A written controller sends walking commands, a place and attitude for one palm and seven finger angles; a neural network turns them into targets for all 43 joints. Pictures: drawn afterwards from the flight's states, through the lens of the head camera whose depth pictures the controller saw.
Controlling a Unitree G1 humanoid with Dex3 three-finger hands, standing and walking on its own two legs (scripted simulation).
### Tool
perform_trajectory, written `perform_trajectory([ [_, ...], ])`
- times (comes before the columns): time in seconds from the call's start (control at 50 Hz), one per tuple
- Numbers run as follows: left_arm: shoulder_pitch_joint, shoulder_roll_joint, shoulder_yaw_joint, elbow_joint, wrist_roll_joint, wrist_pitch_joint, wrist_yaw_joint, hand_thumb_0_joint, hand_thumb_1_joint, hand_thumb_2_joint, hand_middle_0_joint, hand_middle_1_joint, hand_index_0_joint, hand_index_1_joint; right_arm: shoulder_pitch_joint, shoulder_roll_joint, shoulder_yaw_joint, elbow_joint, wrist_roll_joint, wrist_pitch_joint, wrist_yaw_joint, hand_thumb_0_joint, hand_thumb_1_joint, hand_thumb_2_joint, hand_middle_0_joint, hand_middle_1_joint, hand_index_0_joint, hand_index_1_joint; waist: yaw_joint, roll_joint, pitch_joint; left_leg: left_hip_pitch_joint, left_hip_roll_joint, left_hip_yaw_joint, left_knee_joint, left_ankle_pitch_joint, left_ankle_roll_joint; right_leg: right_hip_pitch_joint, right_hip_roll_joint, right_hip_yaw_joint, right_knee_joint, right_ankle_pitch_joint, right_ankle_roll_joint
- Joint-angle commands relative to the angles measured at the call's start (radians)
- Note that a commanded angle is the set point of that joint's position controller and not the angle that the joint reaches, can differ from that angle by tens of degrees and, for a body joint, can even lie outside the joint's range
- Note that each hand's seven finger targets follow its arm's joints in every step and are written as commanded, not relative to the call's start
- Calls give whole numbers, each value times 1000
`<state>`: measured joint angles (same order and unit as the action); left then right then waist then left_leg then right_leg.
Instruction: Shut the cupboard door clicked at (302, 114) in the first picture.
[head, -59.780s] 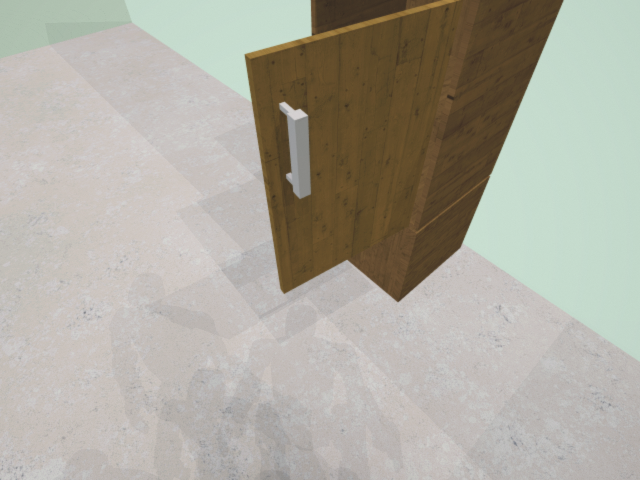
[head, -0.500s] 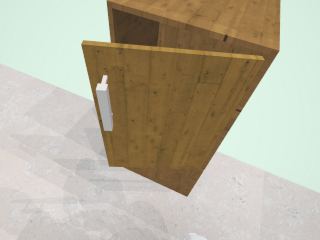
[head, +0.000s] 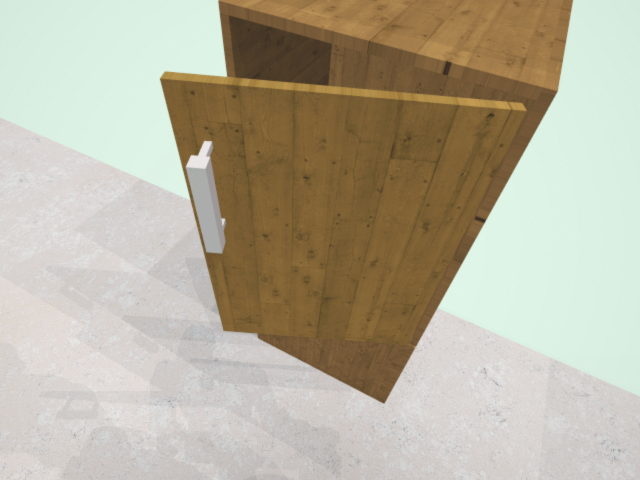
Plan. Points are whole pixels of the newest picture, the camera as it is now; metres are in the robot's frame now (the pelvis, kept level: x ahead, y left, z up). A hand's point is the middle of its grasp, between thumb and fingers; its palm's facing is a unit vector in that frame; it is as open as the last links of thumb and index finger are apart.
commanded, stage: come to a stop and stand still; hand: left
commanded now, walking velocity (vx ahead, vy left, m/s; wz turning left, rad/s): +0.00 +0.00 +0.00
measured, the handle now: (211, 199) +0.44 +0.19 +0.10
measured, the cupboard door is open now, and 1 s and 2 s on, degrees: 24 24 24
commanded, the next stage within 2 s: look again from close up in 0.42 s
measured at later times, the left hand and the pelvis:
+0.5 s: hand out of the picture -0.04 +0.19 -0.16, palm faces +0.01 -0.97 -0.24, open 7.4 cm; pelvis -0.01 +0.01 +0.01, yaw +0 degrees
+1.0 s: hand out of the picture +0.05 +0.16 -0.16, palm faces +0.00 -0.97 -0.24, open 7.3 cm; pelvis +0.04 -0.02 +0.01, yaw +1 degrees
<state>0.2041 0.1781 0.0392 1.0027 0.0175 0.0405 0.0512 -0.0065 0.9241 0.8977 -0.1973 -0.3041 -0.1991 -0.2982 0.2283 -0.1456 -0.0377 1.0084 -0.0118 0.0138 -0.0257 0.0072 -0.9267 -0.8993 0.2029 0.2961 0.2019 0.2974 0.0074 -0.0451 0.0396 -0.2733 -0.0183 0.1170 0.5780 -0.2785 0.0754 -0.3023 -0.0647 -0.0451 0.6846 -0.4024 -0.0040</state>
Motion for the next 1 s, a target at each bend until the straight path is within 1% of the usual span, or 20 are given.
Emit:
perform_trajectory([
  [0.0,120,134,0,-49,17,-40,-4,0,900,900,-200,-300,-200,-300,-97,-123,-11,-151,-9,-8,21,0,-900,-900,200,300,200,300,52,157,35,-133,98,-123,-94,-77,-22,3,-45,114,-201,19,-62],
  [0.02,82,146,-5,-52,16,-56,-8,0,900,900,-200,-300,-200,-300,-31,-102,-4,-150,-10,-5,21,0,-900,-900,200,300,200,300,-3,53,14,-60,72,-110,-42,-98,-48,-69,-99,207,-259,-35,-95],
  [0.04,40,157,-8,-67,12,-59,-10,0,900,900,-200,-300,-200,-300,47,-102,-4,-144,-11,-10,22,0,-900,-900,200,300,200,300,-45,48,-36,35,65,-113,-58,-63,-49,-107,-108,204,-260,-40,-105],
  [0.06,24,151,-12,-76,11,-52,-13,0,900,900,-200,-300,-200,-300,80,-115,-6,-140,-11,-20,25,0,-900,-900,200,300,200,300,-57,116,-71,93,91,-167,-128,-64,-38,-128,-58,138,-205,-51,-79],
  [0.08,38,138,-12,-77,7,-41,-14,0,900,900,-200,-300,-200,-300,77,-153,-11,-144,-8,-24,23,0,-900,-900,200,300,200,300,-48,179,-66,49,167,-267,-243,-176,-23,-107,6,48,-124,-67,-37],
  [0.1,59,119,-14,-73,12,-36,-14,0,900,900,-200,-300,-200,-300,56,-183,-18,-150,-9,-24,19,0,-900,-900,200,300,200,300,-30,197,-45,9,217,-349,-311,-191,6,-76,44,6,-49,-41,-18],
  [0.12,79,108,-16,-59,12,-30,-15,0,900,900,-200,-300,-200,-300,28,-199,-22,-158,-7,-22,15,0,-900,-900,200,300,200,300,-15,162,1,-43,245,-368,-346,-229,31,-67,41,4,-5,-37,-17],
  [0.16,138,79,-26,-30,13,-27,-19,0,900,900,-200,-300,-200,-300,-12,-201,-19,-167,-8,-18,15,0,-900,-900,200,300,200,300,15,82,37,-114,229,-333,-363,-298,41,-27,33,20,-13,10,-20],
  [0.18,156,69,-28,-21,13,-27,-20,0,900,900,-200,-300,-200,-300,-19,-197,-17,-166,-8,-16,14,0,-900,-900,200,300,200,300,20,64,55,-133,216,-313,-362,-303,35,-10,34,27,-46,38,-21],
  [0.2,165,74,-28,-17,15,-31,-23,0,900,900,-200,-300,-200,-300,-20,-186,-12,-161,-8,-19,14,0,-900,-900,200,300,200,300,26,80,51,-129,196,-284,-351,-276,30,6,26,33,-88,61,-23],
  [0.24,178,84,-30,-12,12,-40,-22,0,900,900,-200,-300,-200,-300,-12,-167,-6,-150,-5,-22,16,0,-900,-900,200,300,200,300,18,93,40,-98,164,-256,-337,-268,12,11,12,71,-180,59,-34],
  [0.32,144,99,-36,-10,8,-57,-21,0,900,900,-200,-300,-200,-300,34,-168,-3,-117,-4,-27,18,0,-900,-900,200,300,200,300,-14,-43,36,3,130,-233,-300,-188,-6,-61,-13,139,-272,-8,-45],
  [0.36,141,98,-37,-6,6,-58,-20,0,900,900,-200,-300,-200,-300,56,-168,0,-97,-4,-31,18,0,-900,-900,200,300,200,300,-23,-31,25,37,130,-226,-305,-165,-11,-78,-15,147,-279,-15,-42],
  [0.44,164,94,-37,13,6,-57,-19,0,900,900,-200,-300,-200,-300,52,-160,8,-66,-4,-38,16,0,-900,-900,200,300,200,300,-8,53,22,14,139,-231,-343,-181,-11,-31,-10,123,-259,40,-36],
  [0.5,169,88,-38,28,6,-60,-20,0,900,900,-200,-300,-200,-300,58,-144,13,-45,-2,-43,14,0,-900,-900,200,300,200,300,0,40,28,5,137,-221,-339,-141,-9,2,-18,120,-272,83,-36],
  [0.6,146,85,-41,43,1,-68,-18,0,900,900,-200,-300,-200,-300,89,-120,22,-2,-1,-49,10,0,-900,-900,200,300,200,300,-9,11,21,41,118,-182,-289,-9,-19,20,-36,143,-306,126,-40],
  [0.68,131,78,-42,59,-5,-70,-16,0,900,900,-200,-300,-200,-300,105,-110,28,32,-2,-56,5,0,-900,-900,200,300,200,300,-8,47,1,69,116,-167,-269,83,-25,47,-39,143,-300,184,-41],
  [0.74,127,80,-42,66,-6,-71,-13,0,900,900,-200,-300,-200,-300,108,-100,32,48,0,-58,2,0,-900,-900,200,300,200,300,-6,41,-13,82,117,-154,-245,160,-26,77,-44,144,-297,251,-41],
  [0.9,114,78,-42,72,-7,-71,-10,0,900,900,-200,-300,-200,-300,106,-88,34,81,0,-54,-4,0,-900,-900,200,300,200,300,-4,18,-2,107,119,-142,-226,226,-32,106,-45,133,-301,336,-40],
  [0.98,113,79,-40,75,-9,-71,-6,0,900,900,-200,-300,-200,-300,105,-94,34,89,-1,-53,-8,0,-900,-900,200,300,200,300,-7,25,-28,145,124,-138,-218,284,-36,121,-46,129,-290,394,-40],
])
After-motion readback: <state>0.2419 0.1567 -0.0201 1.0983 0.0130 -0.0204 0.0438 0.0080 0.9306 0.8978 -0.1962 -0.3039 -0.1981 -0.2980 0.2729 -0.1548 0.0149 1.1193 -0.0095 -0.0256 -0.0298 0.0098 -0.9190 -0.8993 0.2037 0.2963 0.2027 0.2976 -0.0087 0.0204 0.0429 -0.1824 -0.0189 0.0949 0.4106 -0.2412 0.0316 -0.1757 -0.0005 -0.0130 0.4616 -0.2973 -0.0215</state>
